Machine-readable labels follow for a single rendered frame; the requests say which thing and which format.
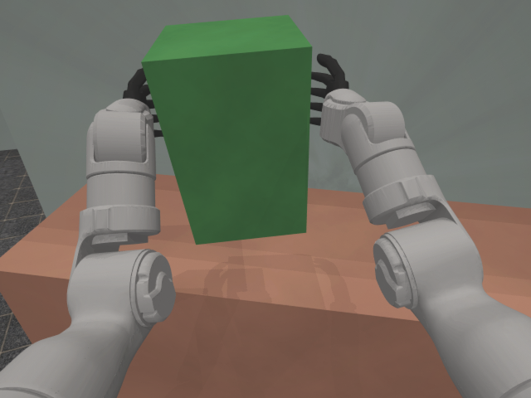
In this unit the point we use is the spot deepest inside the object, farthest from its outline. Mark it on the robot left forearm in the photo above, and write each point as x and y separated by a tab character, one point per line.
121	174

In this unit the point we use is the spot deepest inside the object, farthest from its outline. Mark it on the robot right forearm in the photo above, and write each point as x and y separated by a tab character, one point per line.
396	188

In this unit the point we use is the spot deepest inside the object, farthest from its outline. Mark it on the carton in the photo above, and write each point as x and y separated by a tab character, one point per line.
233	102

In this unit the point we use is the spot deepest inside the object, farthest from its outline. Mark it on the robot right upper arm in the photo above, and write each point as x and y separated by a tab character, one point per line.
432	269

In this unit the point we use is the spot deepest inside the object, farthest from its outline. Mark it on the robot left upper arm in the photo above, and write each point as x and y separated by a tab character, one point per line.
115	298

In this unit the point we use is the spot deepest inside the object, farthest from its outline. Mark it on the left robot hand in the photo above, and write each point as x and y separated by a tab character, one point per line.
138	91

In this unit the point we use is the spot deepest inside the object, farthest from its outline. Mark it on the right robot hand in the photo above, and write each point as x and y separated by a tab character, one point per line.
334	81

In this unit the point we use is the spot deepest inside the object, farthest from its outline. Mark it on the pedestal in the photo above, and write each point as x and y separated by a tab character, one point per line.
287	316

